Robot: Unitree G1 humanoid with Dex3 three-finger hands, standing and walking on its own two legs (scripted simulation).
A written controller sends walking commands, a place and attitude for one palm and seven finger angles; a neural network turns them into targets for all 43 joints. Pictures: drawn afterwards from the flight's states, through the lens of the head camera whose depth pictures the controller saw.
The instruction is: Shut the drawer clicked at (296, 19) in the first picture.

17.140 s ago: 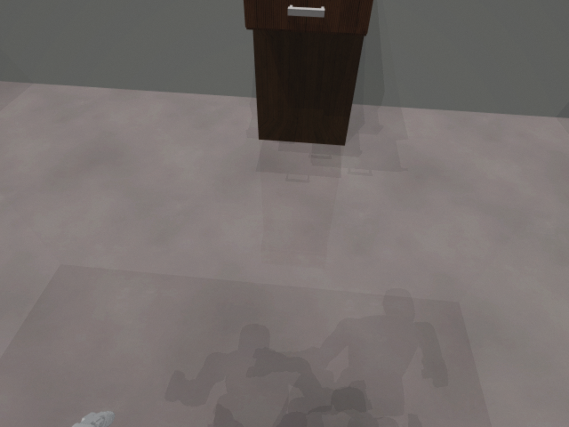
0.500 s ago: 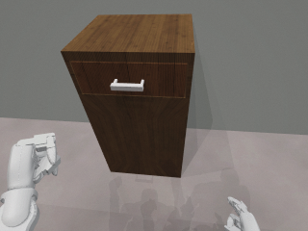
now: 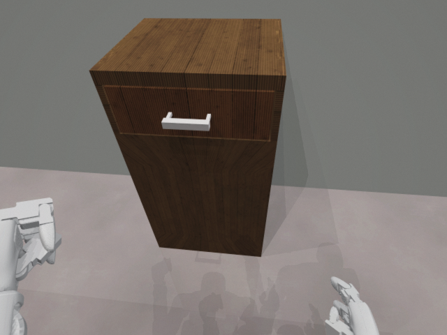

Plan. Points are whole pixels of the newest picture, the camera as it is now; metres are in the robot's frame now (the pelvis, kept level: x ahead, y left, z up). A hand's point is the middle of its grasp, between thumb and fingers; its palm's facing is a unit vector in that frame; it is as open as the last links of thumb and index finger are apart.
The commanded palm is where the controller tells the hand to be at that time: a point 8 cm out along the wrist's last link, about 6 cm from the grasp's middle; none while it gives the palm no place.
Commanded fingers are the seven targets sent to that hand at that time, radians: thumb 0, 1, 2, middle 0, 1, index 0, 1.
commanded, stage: step back with the hand held close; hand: left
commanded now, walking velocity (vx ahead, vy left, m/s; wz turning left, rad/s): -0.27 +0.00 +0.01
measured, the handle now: (187, 120) +0.64 +0.18 +0.04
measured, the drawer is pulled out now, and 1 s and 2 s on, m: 0.00 0.00 0.00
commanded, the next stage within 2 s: stop stepping back and stand still in 1.24 s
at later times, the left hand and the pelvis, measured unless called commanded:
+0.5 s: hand (33, 277) +0.14 +0.25 +0.16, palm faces +0.37 -0.79 -0.48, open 3.2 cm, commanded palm +0.08 +0.29 +0.17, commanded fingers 0.00 0.90 0.90 -1.40 -1.60 -1.40 -1.60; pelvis -0.05 +0.01 -0.01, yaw -1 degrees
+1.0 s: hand out of the picture +0.05 +0.25 +0.16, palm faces +0.41 -0.79 -0.45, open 3.2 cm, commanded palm -0.02 +0.30 +0.17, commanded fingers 0.00 0.90 0.90 -1.40 -1.60 -1.40 -1.60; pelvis -0.13 +0.01 -0.02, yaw +3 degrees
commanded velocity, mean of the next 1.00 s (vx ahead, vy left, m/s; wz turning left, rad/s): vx -0.31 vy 0.00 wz -0.01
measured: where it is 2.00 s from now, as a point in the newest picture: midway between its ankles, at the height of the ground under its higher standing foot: outside the picture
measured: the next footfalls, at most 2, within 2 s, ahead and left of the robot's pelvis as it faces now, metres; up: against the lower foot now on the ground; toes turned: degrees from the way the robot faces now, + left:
right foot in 1.20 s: -0.17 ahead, -0.13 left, +0.00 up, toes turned +3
left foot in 1.38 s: -0.13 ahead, +0.10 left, +0.00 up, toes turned +1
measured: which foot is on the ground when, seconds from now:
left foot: down 0.00-1.00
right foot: down 0.00-1.00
